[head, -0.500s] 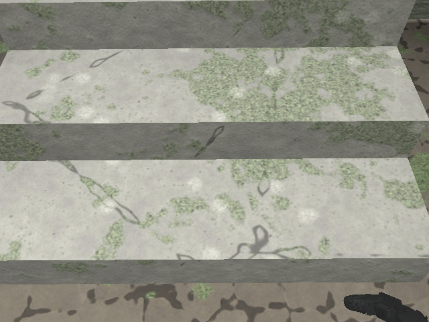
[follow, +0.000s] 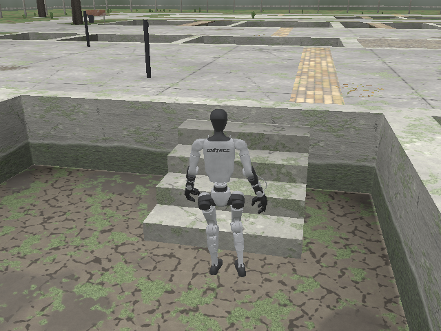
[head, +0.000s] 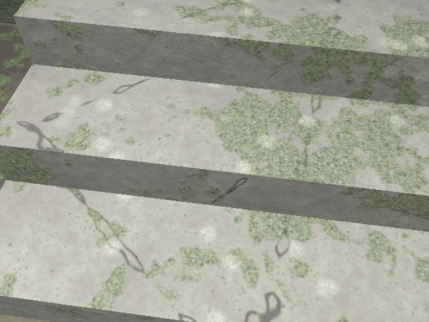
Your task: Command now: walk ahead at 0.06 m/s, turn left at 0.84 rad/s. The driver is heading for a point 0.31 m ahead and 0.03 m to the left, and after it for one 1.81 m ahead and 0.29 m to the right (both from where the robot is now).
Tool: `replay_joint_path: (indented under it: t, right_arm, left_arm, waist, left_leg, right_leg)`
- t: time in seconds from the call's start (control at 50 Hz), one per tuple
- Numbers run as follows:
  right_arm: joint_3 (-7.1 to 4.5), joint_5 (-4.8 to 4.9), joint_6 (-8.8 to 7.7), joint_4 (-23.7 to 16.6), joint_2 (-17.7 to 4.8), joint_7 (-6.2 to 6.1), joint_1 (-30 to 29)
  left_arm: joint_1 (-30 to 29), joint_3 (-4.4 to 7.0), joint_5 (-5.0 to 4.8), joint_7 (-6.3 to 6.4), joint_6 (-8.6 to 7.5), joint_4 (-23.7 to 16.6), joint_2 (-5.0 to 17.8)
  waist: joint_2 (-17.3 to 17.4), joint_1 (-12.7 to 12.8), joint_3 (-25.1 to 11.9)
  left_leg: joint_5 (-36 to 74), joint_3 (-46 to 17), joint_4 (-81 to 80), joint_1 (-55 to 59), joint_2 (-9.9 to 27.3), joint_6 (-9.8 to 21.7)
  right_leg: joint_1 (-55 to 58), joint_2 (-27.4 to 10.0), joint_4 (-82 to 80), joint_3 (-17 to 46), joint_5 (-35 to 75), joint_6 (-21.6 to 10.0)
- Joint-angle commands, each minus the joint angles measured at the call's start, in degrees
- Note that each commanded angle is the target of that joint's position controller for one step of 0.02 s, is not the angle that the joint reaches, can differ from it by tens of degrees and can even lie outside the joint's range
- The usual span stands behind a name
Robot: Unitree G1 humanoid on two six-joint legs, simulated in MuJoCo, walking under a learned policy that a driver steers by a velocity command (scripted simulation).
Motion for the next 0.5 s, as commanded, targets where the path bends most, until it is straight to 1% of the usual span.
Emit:
replay_joint_path:
  t: [0.02,0.04,0.06,0.08,0.1,0.12,0.14,0.16,0.18,0.2,0.22,0.24,0.26,0.28,0.3,0.34,0.38,0.42,0.44,0.46,0.48,0.5]
  right_arm:
    - [-2.31,-0.37,0.46,-4.14,-8.50,0.19,-1.94]
    - [-2.36,-0.23,0.59,-4.58,-8.26,0.37,-2.93]
    - [-2.22,0.36,0.44,-5.24,-7.76,0.46,-4.30]
    - [-1.70,5.51,0.05,-7.64,-5.51,-1.76,-5.16]
    - [-1.06,5.84,-0.18,-8.23,-2.55,-2.62,-3.35]
    - [-2.36,4.02,-1.19,-9.82,-8.08,-2.33,-5.63]
    - [-3.36,2.74,-1.09,-9.48,-12.21,-2.04,-3.99]
    - [-3.51,1.95,-0.25,-7.74,-11.91,-1.98,-1.12]
    - [-3.04,1.46,0.64,-7.14,-9.59,-2.10,0.45]
    - [-2.38,1.52,1.25,-7.87,-7.84,-1.85,0.58]
    - [-1.90,1.91,1.39,-9.32,-7.06,-1.70,-1.02]
    - [-1.25,2.38,1.21,-11.21,-5.91,-1.62,-3.78]
    - [-0.64,2.68,0.92,-13.12,-4.93,-1.45,-6.83]
    - [-0.24,2.71,0.66,-14.80,-4.54,-1.19,-9.06]
    - [0.06,2.72,0.44,-16.20,-4.25,-0.87,-10.34]
    - [0.46,2.70,0.23,-18.38,-3.92,-0.02,-11.22]
    - [0.71,2.70,0.34,-19.95,-3.59,0.68,-11.87]
    - [0.48,2.82,0.74,-20.78,-4.07,1.25,-11.70]
    - [0.68,-1.75,2.21,-19.21,-3.47,3.17,-8.34]
    - [0.68,-1.06,2.43,-19.76,-3.22,3.83,-9.82]
    - [0.50,-0.57,2.56,-20.62,-3.77,4.35,-11.08]
    - [0.43,-0.74,2.41,-20.49,-3.94,4.61,-10.45]
  left_arm:
    - [5.05,1.32,-1.18,0.66,-1.24,-2.60,5.61]
    - [7.49,1.47,-1.43,0.93,-1.72,-2.44,6.11]
    - [10.99,1.81,-1.35,1.39,-2.29,-2.07,7.04]
    - [10.60,3.52,-3.19,1.47,-2.90,-1.85,11.03]
    - [6.85,4.07,-0.60,1.39,-2.76,-3.80,14.38]
    - [2.12,4.13,2.38,0.93,-3.28,-5.13,12.58]
    - [-1.17,3.73,2.03,1.24,-3.63,-6.89,10.03]
    - [-3.12,3.12,0.61,1.47,-3.95,-7.87,7.26]
    - [-2.93,2.84,-0.29,1.67,-3.78,-8.31,6.82]
    - [-2.44,2.62,-0.65,1.88,-3.53,-8.43,7.07]
    - [-1.25,2.43,-0.46,2.01,-3.34,-8.40,7.48]
    - [0.75,2.50,-0.14,2.03,-3.04,-7.94,8.07]
    - [3.23,2.68,0.17,2.06,-2.66,-7.42,8.70]
    - [5.37,2.94,0.32,2.09,-2.28,-7.01,9.40]
    - [6.88,3.33,0.34,2.06,-1.97,-6.80,10.39]
    - [7.57,4.29,0.25,1.71,-1.75,-6.99,12.49]
    - [6.66,5.02,0.01,1.16,-1.84,-7.59,13.75]
    - [5.47,5.66,-0.45,0.43,-2.03,-8.00,14.67]
    - [9.84,4.80,1.04,-1.87,-2.40,-6.76,11.39]
    - [11.61,5.28,1.40,-3.06,-2.88,-6.45,11.86]
    - [12.37,5.63,1.54,-3.67,-3.03,-6.34,12.72]
    - [11.42,5.72,1.48,-3.99,-2.85,-6.56,12.88]
  waist:
    - [10.01,3.06,-4.90]
    - [10.43,4.18,-4.71]
    - [10.05,6.30,-4.25]
    - [7.12,6.28,-7.54]
    - [-8.03,3.28,-9.86]
    - [-13.66,2.74,-5.89]
    - [-11.66,1.23,-5.07]
    - [-7.59,0.66,-5.01]
    - [-5.88,0.65,-5.39]
    - [-5.63,1.16,-3.88]
    - [-5.23,1.98,-2.93]
    - [-5.93,3.44,-2.07]
    - [-6.85,5.30,-1.98]
    - [-7.52,6.79,-2.53]
    - [-7.96,7.68,-3.40]
    - [-8.24,8.23,-4.91]
    - [-8.69,8.16,-5.88]
    - [-9.07,7.67,-6.36]
    - [-8.18,6.96,-8.06]
    - [-10.98,8.75,-8.53]
    - [-13.42,9.11,-8.24]
    - [-13.85,8.35,-7.37]
  left_leg:
    - [-21.61,-21.82,-10.92,4.04,12.71,2.17]
    - [-22.47,-22.44,-10.97,2.61,11.95,1.08]
    - [-25.72,-21.43,-10.25,-0.40,9.69,-1.36]
    - [-33.63,-18.67,-2.84,-3.46,6.46,-2.87]
    - [-33.17,-5.82,16.34,-11.70,-0.90,-3.92]
    - [-30.34,-0.82,29.05,-19.19,2.22,-5.93]
    - [-25.81,1.37,35.69,-18.17,6.23,-7.55]
    - [-21.23,2.15,40.11,-16.63,6.38,-7.88]
    - [-18.72,3.17,45.76,-17.02,6.02,-8.37]
    - [-17.51,4.40,50.00,-18.32,6.95,-9.14]
    - [-15.87,6.45,50.64,-19.23,8.56,-9.92]
    - [-14.21,8.27,48.03,-20.63,10.10,-10.74]
    - [-12.96,9.39,44.98,-22.22,11.26,-11.60]
    - [-12.54,9.95,42.57,-23.14,12.27,-12.34]
    - [-12.89,10.23,40.60,-23.33,13.19,-12.80]
    - [-13.67,10.82,36.57,-21.44,14.76,-12.71]
    - [-13.73,12.05,32.07,-17.40,15.59,-11.56]
    - [-13.83,13.74,27.16,-12.23,15.38,-10.02]
    - [-19.84,15.92,23.41,-4.85,13.31,-7.93]
    - [-21.48,17.71,20.29,-1.45,11.48,-6.65]
    - [-23.62,17.59,16.78,1.23,10.46,-5.17]
    - [-23.81,17.81,12.35,4.88,9.61,-3.71]
  right_leg:
    - [7.63,3.09,-8.96,-1.21,-1.83,-1.41]
    - [11.80,3.32,-14.44,-1.28,-1.68,-2.27]
    - [18.04,2.23,-23.45,-1.51,1.01,-2.96]
    - [25.48,-6.88,-28.40,4.18,9.04,-4.75]
    - [27.34,-21.18,-31.09,18.61,7.44,-11.14]
    - [20.27,-27.72,-34.80,24.39,13.30,-14.96]
    - [18.69,-26.12,-33.59,18.71,14.40,-14.20]
    - [18.22,-20.43,-31.10,10.99,14.27,-11.02]
    - [18.53,-17.20,-29.57,6.57,14.50,-9.18]
    - [17.09,-16.53,-29.38,2.96,17.11,-9.35]
    - [16.46,-15.94,-29.58,-0.03,18.99,-10.11]
    - [17.28,-15.30,-30.05,-2.18,19.93,-11.02]
    - [19.77,-15.33,-30.06,-3.27,21.21,-12.10]
    - [22.51,-16.09,-29.84,-3.78,23.13,-13.05]
    - [24.83,-17.27,-29.58,-4.09,25.14,-13.83]
    - [26.76,-19.23,-28.78,-5.93,27.27,-14.36]
    - [25.45,-20.33,-28.16,-8.61,26.97,-13.98]
    - [23.15,-21.16,-27.40,-11.15,26.37,-12.96]
    - [22.32,-20.28,-25.21,-14.92,21.24,-11.45]
    - [19.46,-19.40,-25.77,-14.70,11.41,-10.03]
    - [17.74,-20.10,-27.11,-12.64,1.50,-9.21]
    - [15.04,-20.72,-27.51,-11.13,-5.49,-8.50]
Velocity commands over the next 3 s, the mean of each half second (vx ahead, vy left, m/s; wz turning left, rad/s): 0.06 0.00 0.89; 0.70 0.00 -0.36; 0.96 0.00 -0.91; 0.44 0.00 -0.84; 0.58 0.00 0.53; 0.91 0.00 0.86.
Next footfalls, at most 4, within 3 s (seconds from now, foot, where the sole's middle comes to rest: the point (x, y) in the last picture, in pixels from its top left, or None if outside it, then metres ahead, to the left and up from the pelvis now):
0.08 right None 0.08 -0.13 -0.77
0.54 left None -0.03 0.13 -0.77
1.06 right None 0.40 0.10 -0.60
1.38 left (100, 242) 0.65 0.28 -0.59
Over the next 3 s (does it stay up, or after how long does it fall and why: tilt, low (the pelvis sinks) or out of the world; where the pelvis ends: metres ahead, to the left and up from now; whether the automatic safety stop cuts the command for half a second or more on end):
stays up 1.63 -0.27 0.69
